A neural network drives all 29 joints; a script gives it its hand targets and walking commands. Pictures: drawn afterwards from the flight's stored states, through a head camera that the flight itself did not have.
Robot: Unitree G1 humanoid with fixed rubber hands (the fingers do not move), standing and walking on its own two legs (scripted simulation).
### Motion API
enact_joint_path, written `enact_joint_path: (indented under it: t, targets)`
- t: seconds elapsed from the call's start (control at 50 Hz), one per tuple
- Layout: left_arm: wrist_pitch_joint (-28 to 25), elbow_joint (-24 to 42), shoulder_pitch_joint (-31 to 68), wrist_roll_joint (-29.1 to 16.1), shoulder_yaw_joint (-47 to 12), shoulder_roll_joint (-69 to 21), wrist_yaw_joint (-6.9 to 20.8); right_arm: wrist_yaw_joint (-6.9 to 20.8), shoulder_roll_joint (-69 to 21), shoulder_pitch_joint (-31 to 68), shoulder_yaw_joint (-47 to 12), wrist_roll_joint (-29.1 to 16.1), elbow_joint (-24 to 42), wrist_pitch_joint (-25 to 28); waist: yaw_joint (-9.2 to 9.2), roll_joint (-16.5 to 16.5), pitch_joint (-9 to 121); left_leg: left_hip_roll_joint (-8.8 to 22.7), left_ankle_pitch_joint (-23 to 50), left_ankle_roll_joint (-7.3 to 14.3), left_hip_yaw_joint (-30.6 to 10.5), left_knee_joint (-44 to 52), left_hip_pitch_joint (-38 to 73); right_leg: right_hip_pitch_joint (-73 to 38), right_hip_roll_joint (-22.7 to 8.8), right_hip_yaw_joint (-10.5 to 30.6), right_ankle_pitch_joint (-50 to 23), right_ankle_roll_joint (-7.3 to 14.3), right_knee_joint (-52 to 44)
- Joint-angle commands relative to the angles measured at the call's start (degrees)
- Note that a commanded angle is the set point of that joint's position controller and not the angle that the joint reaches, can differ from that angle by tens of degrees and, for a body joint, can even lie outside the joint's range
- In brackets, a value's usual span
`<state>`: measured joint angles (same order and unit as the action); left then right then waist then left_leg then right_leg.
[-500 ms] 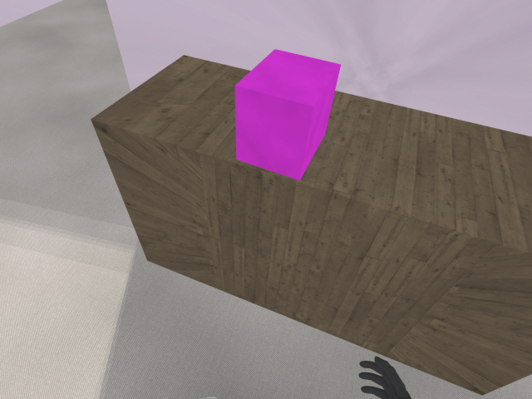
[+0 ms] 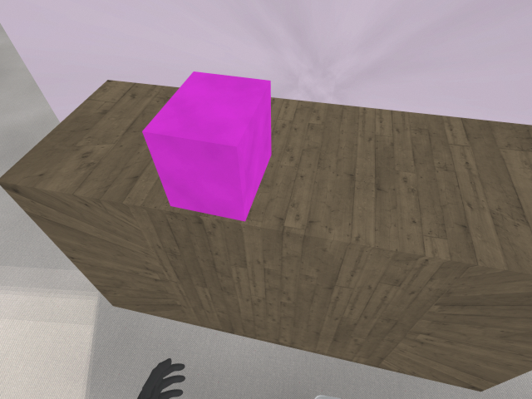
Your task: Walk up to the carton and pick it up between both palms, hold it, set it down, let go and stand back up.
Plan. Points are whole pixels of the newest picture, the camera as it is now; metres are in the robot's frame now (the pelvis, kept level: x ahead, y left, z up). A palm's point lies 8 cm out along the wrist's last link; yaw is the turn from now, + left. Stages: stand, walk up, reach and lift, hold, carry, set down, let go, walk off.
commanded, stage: walk up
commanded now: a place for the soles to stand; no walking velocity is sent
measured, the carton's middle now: (219, 145) +0.58 +0.09 +0.05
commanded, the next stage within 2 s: none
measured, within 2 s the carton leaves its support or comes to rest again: neither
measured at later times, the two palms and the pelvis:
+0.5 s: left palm out of the picture +0.07 +0.26 -0.11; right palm (360, 380) +0.17 -0.14 -0.09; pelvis +0.02 +0.04 +0.01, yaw +7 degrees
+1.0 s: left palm out of the picture +0.09 +0.26 -0.10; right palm out of the picture +0.12 -0.16 -0.10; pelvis +0.03 +0.05 +0.02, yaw +5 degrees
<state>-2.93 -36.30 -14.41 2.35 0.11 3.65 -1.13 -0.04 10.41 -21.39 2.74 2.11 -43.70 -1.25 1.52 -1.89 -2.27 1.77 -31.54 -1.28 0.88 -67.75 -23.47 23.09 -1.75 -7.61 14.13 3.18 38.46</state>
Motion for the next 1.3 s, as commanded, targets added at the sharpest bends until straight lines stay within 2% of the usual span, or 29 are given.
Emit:
enact_joint_path:
  t: [0.0, 0.08, 0.14, 0.16, 0.2, 0.22, 0.24, 0.26, 0.28, 0.3, 0.34, 0.4, 0.46, 0.54, 0.56, 0.72, 0.78, 0.92, 0.96, 1.04, 1.08, 1.1, 1.12, 1.14, 1.16, 1.18, 1.22, 1.26, 1.28]
  targets:
    - [-2.7, 5.3, -3.1, 0.0, 2.8, 7.3, -1.6, -0.3, 2.7, 0.7, 0.5, 0.6, 6.7, 1.0, -1.51, 6.3, 5.7, 1.2, 5.0, -1.4, -4.7, -5.6, -8.6, -11.8, -19.3, 16.6, -16.7, 9.1, -19.8]
    - [-3.1, 4.6, -0.5, -0.4, 2.5, 8.2, -2.0, -0.3, 0.8, 4.0, 0.1, 0.4, 7.1, -0.3, -1.2, 6.5, 3.4, 1.2, 6.4, -2.5, -3.0, 2.6, -7.8, -7.3, -19.2, 11.0, -18.3, 10.1, -20.1]
    - [-2.5, 4.0, 0.6, -0.5, 2.4, 9.7, -1.9, 0.0, -1.3, 6.5, -0.9, -0.3, 7.6, -0.1, -1.48, 8.4, 4.9, 2.1, 8.7, -1.5, -0.9, 16.2, -2.0, -6.7, -16.0, 5.4, -17.5, 7.7, -18.3]
    - [-2.1, 3.9, 2.2, -0.7, 2.8, 11.2, -1.6, 0.1, -1.9, 6.1, -1.0, -0.5, 8.1, 0.2, -1.02, 11.2, 5.2, 2.1, 9.0, -1.0, 0.1, 20.2, 0.6, -5.8, -16.2, 5.6, -17.7, 7.0, -17.7]
    - [-0.8, 3.5, 2.1, -1.1, 2.5, 11.5, -1.0, -0.1, -1.8, 5.4, -0.7, -0.4, 8.2, 0.6, -0.92, 9.3, 7.3, -0.1, 12.6, 0.4, 2.9, 27.7, 6.1, -5.4, -16.0, 5.2, -14.6, 6.3, -14.0]
    - [0.0, 3.5, 3.5, -1.4, 2.8, 12.6, -0.5, -0.3, -1.8, 3.7, -0.5, -0.4, 7.8, 1.0, 0.65, 8.4, 6.9, -0.4, 19.3, 1.1, 3.0, 34.4, 10.9, -1.6, -15.3, 4.5, -11.1, 4.8, -12.1]
    - [0.5, 2.7, 2.1, -1.8, 2.2, 10.9, 0.1, -0.5, -0.3, 3.4, -0.1, 0.2, 8.1, 1.5, 0.55, 3.0, 6.4, 0.0, 22.7, 1.8, 0.7, 39.3, 13.5, 0.0, -14.0, 4.3, -6.4, 2.8, -9.5]
    - [0.9, 2.3, 0.5, -2.0, 1.2, 8.5, 0.8, -0.7, 1.9, 3.3, 0.5, 0.5, 8.8, 2.2, 0.08, -4.1, 8.5, 6.3, 22.3, 3.6, -7.6, 41.8, 16.2, 2.0, -11.8, 1.3, 2.0, -0.5, -4.6]
    - [1.4, 2.9, -1.4, -2.4, 0.2, 6.1, 1.1, -1.0, 5.5, 5.8, 1.5, 0.0, 10.5, 2.7, -1.79, -8.2, 8.7, 14.4, 19.1, 8.2, -20.6, 47.0, 10.8, 1.5, -5.3, -0.9, 11.4, -4.0, -0.5]
    - [2.2, 2.6, 0.8, -2.0, 0.4, 6.5, 0.6, -1.2, 6.7, 8.9, 2.1, -0.9, 10.4, 2.6, -1.64, -5.5, 4.6, 14.4, 16.1, 11.0, -21.1, 48.5, 1.6, -4.9, -3.0, 1.4, 14.0, -4.2, -1.0]
    - [2.3, 1.2, 0.9, -1.9, 0.3, 6.2, 0.9, -0.7, 3.3, 11.1, 0.5, -1.9, 10.7, 2.5, -2.41, -4.8, 2.2, 9.5, 15.6, 8.4, -12.5, 48.6, 0.8, -7.5, -2.8, 1.7, 7.7, -3.9, -6.2]
    - [1.4, -0.1, -1.2, -1.2, 0.9, 8.1, 1.1, 0.2, 1.5, 10.9, -0.2, -2.3, 10.0, 2.6, -2.32, -4.4, 4.4, 6.3, 12.8, 5.8, -9.5, 47.6, 3.3, -10.7, -4.0, 4.4, 0.3, -3.2, -11.3]
    - [0.7, -0.4, 0.0, -1.4, 1.3, 8.9, 1.5, 0.4, 1.4, 10.3, 0.0, -2.1, 9.7, 2.9, -1.48, -0.9, 4.1, 6.0, 12.1, 5.3, -8.9, 48.0, 5.0, -10.4, -4.5, 5.0, 1.1, -3.3, -12.8]
    - [0.6, -1.5, -1.0, -1.3, 1.0, 7.8, 1.5, 0.7, 1.7, 9.6, -0.1, -1.9, 7.9, 3.1, -1.92, -1.1, 1.8, 5.5, 11.9, 5.1, -8.5, 48.7, 2.8, -11.8, -4.5, 6.0, 1.0, -3.4, -14.0]
    - [0.5, -1.6, -1.3, -1.3, 1.2, 8.2, 1.4, 0.7, 1.4, 9.2, -0.2, -2.0, 7.6, 3.1, -1.55, 1.5, 2.5, 5.5, 12.8, 4.9, -8.2, 48.3, 3.9, -11.8, -4.3, 5.9, 0.7, -3.5, -14.4]
    - [0.4, -3.3, -2.4, -1.0, 1.4, 7.9, 1.3, 0.7, 2.4, 7.5, 0.2, -1.6, 6.3, 3.6, -2.28, -0.1, 2.9, 4.9, 15.0, 4.7, -6.9, 48.6, 5.0, -13.0, -5.1, 6.1, -0.9, -3.6, -14.5]
    - [0.4, -4.0, -2.0, -1.2, 1.4, 8.0, 1.3, 0.7, 2.3, 6.4, 0.2, -1.7, 5.5, 3.4, -1.35, 2.5, 2.4, 5.0, 14.1, 4.8, -6.5, 48.6, 6.5, -11.0, -4.7, 6.3, -0.6, -3.6, -14.7]
    - [0.3, -4.7, -1.7, -1.1, 1.4, 8.5, 1.0, 0.9, 2.7, 5.9, 0.4, -1.7, 4.7, 3.6, -1.88, -0.1, 1.9, 4.6, 18.2, 4.5, -4.8, 48.0, 6.6, -12.0, -5.3, 6.7, -3.2, -3.2, -14.6]
    - [0.4, -4.8, -1.1, -1.1, 1.4, 8.7, 0.8, 0.7, 2.8, 4.5, 0.3, -1.9, 4.0, 3.4, -1.25, 2.6, 1.4, 4.7, 18.3, 4.4, -4.8, 48.3, 6.3, -11.6, -5.1, 6.6, -2.5, -2.9, -14.2]
    - [0.6, -5.4, -1.5, -1.4, 1.1, 8.0, 0.8, 0.9, 2.5, 4.9, 0.1, -1.7, 4.4, 3.4, -1.5, 2.9, 1.0, 4.6, 17.7, 4.5, -4.9, 47.8, 5.9, -11.5, -5.0, 6.7, -1.7, -3.5, -15.1]
    - [0.6, -5.8, -2.2, -1.5, 1.2, 7.9, 0.8, 0.9, 2.7, 4.8, 0.2, -1.4, 3.9, 3.4, -1.88, 0.8, 1.1, 3.7, 18.1, 4.4, -3.4, 47.2, 7.3, -11.0, -5.4, 7.6, -2.8, -3.1, -15.7]
    - [0.3, -5.1, -11.1, -0.6, 3.1, 9.7, -0.9, 2.4, 6.4, 8.5, 1.9, 1.3, 7.4, 2.4, -5.37, -6.2, 3.9, -1.4, 2.7, 4.2, 5.8, 36.8, 3.4, -13.3, -10.3, 16.6, 9.2, -0.1, -18.5]
    - [0.5, -5.1, -15.8, -0.2, 4.9, 14.6, -2.1, 3.3, 4.4, 11.0, 1.6, 2.7, 10.0, 1.3, -6.79, -0.7, 0.7, -4.1, -3.0, 3.4, 7.2, 28.0, -5.9, -15.1, -16.9, 29.5, 20.6, 3.7, -24.2]
    - [0.8, -5.4, -16.2, 0.3, 6.3, 17.7, -3.4, 3.8, 3.2, 10.8, 1.4, 3.7, 12.2, 0.6, -6.89, 8.1, -1.8, -2.6, -5.2, 3.7, 4.4, 17.5, -15.0, -18.0, -23.0, 38.3, 24.6, 8.2, -26.8]
    - [0.7, -4.6, -14.9, 0.6, 7.0, 17.5, -4.9, 4.2, 3.2, 11.3, 1.6, 4.0, 14.0, 0.0, -6.28, 8.9, -3.3, 2.1, -3.5, 4.0, -1.7, 10.3, -20.4, -18.2, -26.5, 41.3, 24.0, 9.8, -28.2]
    - [0.4, -3.3, -13.1, 0.5, 6.8, 16.0, -5.9, 4.4, 3.4, 11.4, 1.6, 3.5, 15.4, -0.3, -5.05, 7.9, -2.9, 3.9, -0.9, 3.4, -4.0, 6.9, -21.6, -17.2, -25.1, 38.3, 22.2, 8.9, -27.8]
    - [-0.2, -1.3, -7.2, 0.7, 5.8, 12.8, -6.1, 4.3, 4.0, 9.1, 1.6, 2.4, 15.7, -0.5, -1.66, 9.8, 1.1, 4.8, 3.8, 1.7, -5.1, 6.2, -16.5, -13.4, -18.7, 29.7, 16.8, 5.0, -26.1]
    - [-0.3, -0.3, -4.4, 1.0, 5.7, 12.0, -5.3, 4.7, 3.5, 8.5, 1.1, 2.0, 15.4, -0.7, -1.22, 11.1, 2.9, 4.3, 6.8, -0.2, -2.4, 10.6, -11.6, -9.7, -14.3, 22.8, 11.5, 3.2, -24.7]
    - [-0.3, -0.1, -4.1, 0.8, 6.1, 12.6, -5.1, 4.7, 2.7, 9.2, 0.6, 1.8, 16.2, -0.8, -1.44, 10.4, 3.8, 5.0, 7.3, -0.3, -2.6, 12.9, -8.9, -7.2, -14.0, 22.8, 12.2, 2.9, -24.4]
